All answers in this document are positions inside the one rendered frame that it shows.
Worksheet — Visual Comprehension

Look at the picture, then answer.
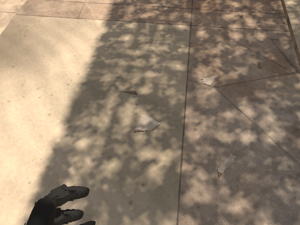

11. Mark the left robot hand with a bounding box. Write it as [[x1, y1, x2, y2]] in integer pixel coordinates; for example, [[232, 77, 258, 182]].
[[24, 184, 96, 225]]

